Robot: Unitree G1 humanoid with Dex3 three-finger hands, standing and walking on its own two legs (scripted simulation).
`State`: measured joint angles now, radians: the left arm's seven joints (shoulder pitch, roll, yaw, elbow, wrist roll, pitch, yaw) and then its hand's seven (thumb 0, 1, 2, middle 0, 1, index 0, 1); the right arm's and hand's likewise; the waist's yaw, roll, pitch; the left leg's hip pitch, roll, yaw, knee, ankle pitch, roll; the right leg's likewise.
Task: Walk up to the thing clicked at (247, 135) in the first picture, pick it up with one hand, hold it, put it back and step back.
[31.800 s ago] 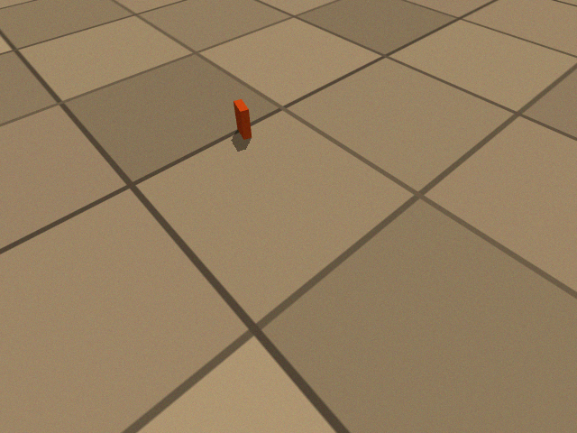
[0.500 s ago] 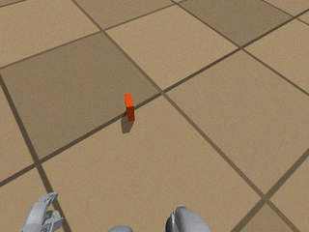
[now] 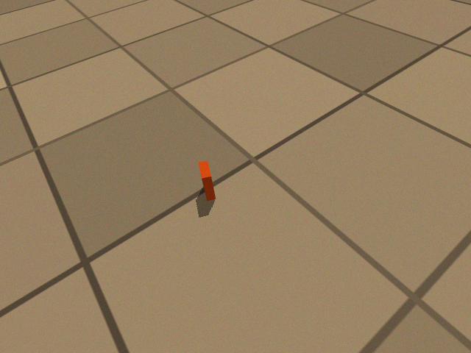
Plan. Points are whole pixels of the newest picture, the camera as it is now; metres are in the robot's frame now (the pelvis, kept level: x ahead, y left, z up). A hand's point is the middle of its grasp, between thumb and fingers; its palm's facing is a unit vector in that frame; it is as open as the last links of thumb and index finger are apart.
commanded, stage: step back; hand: left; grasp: from the side
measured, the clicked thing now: (207, 181) +1.02 +0.25 -0.67
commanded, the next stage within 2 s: stand in 0.90 s
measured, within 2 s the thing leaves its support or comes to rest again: neither
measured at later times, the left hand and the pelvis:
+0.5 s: hand out of the picture +0.08 +0.25 -0.12, palm faces +0.08 -0.91 -0.40, open 7.4 cm; pelvis +0.01 -0.02 +0.01, yaw +4 degrees
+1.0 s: hand out of the picture +0.08 +0.28 -0.15, palm faces +0.06 -0.93 -0.36, open 7.4 cm; pelvis +0.04 +0.02 +0.01, yaw +4 degrees
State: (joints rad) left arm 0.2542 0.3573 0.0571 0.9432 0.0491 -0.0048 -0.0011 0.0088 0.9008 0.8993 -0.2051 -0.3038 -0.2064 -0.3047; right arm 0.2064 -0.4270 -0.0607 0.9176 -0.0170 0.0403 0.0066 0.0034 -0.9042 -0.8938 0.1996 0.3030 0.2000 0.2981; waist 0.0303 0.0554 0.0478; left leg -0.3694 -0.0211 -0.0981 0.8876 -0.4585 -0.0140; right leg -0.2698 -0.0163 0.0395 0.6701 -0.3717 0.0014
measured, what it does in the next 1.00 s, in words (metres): steps on the spot: left foot, then right foot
